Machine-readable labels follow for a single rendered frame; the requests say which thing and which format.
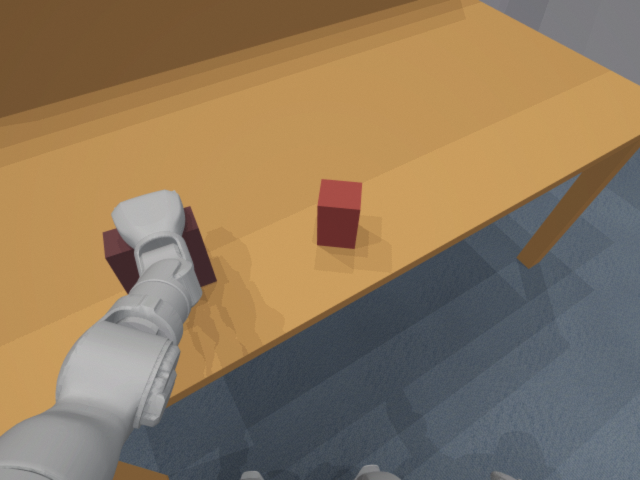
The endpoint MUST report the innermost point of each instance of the robot left hand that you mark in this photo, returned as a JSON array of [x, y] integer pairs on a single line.
[[154, 212]]

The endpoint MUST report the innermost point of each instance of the sponge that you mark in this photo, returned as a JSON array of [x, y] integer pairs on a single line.
[[120, 255]]

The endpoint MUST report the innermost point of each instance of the left robot upper arm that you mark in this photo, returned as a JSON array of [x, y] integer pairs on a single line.
[[121, 378]]

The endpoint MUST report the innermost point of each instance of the table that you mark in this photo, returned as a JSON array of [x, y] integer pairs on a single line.
[[449, 112]]

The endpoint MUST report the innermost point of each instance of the robot left forearm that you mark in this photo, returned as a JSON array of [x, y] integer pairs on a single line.
[[161, 300]]

